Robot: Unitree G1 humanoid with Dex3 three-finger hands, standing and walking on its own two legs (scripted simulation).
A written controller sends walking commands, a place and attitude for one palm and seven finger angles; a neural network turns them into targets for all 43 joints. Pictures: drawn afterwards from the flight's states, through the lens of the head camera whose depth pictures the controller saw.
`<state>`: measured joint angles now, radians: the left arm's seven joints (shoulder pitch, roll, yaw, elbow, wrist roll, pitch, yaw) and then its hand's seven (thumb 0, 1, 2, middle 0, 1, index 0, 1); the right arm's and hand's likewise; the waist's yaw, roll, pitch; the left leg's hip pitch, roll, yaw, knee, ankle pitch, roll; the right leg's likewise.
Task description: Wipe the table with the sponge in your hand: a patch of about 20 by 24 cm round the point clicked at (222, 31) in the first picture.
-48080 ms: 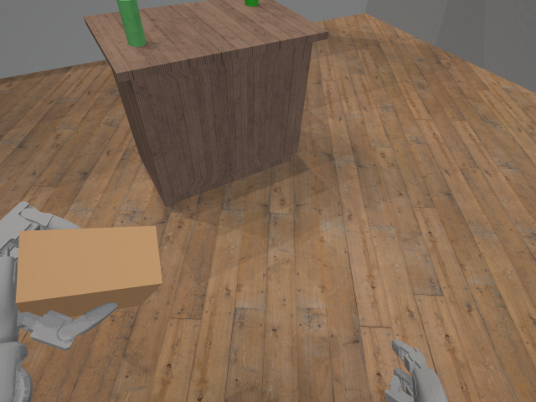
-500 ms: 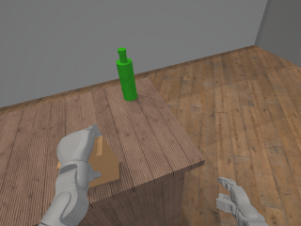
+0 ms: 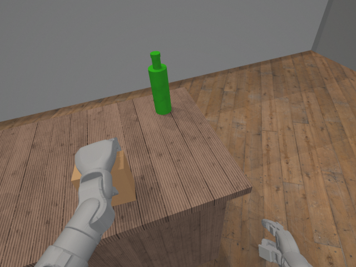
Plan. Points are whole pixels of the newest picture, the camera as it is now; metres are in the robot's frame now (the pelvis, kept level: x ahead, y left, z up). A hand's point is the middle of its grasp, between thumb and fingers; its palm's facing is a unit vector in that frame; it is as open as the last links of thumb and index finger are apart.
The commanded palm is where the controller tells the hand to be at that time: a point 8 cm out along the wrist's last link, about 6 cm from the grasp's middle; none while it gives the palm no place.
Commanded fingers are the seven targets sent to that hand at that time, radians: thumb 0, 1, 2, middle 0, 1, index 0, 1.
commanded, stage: wipe forward along the middle lane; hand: left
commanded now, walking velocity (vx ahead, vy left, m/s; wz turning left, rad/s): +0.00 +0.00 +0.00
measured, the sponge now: (109, 186) +0.30 +0.23 +0.01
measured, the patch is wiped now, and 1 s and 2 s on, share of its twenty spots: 0.95 0.95 0.95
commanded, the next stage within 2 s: slide back across to the first lane in 1.16 s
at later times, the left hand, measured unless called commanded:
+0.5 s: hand (108, 154) +0.36 +0.23 +0.07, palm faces -0.04 -0.06 -1.00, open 10.7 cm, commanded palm +0.34 +0.24 +0.10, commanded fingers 0.00 0.10 1.30 -1.20 -1.60 -1.20 -1.60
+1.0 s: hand (106, 138) +0.41 +0.26 +0.07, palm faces -0.09 -0.04 -1.00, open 10.7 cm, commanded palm +0.40 +0.27 +0.11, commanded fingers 0.00 0.10 1.30 -1.20 -1.60 -1.20 -1.60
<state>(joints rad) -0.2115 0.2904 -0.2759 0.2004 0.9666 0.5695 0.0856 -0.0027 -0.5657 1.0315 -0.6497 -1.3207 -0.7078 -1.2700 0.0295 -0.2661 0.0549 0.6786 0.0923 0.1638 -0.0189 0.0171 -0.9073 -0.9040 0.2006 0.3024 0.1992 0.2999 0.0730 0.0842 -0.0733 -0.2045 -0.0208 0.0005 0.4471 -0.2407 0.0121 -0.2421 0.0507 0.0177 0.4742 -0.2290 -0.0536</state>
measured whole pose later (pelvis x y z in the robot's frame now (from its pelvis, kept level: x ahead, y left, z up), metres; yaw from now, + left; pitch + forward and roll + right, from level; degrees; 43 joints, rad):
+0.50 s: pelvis -0.01 -0.02 +0.00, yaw +1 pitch +3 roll +1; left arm -0.48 0.36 -0.19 0.56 0.96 0.42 0.07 0.01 -0.58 1.04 -0.67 -1.31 -0.72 -1.26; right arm 0.09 -0.28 0.04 0.70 0.09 0.15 -0.07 0.02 -0.91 -0.90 0.20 0.30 0.20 0.30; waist 0.04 0.06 -0.08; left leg -0.29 0.00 -0.02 0.47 -0.23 0.00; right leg -0.32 0.07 -0.01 0.49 -0.22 -0.08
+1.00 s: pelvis +0.00 -0.02 +0.00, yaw +1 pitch +8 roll +0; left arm -0.68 0.46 -0.08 0.85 0.97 0.25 0.10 0.03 -0.59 1.04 -0.68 -1.30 -0.73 -1.26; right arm 0.18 -0.30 0.02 0.73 0.09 0.14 -0.06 0.01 -0.91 -0.90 0.20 0.30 0.20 0.30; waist -0.02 0.06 -0.09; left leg -0.39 0.01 -0.03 0.49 -0.25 0.01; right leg -0.40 0.08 -0.01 0.47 -0.21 -0.08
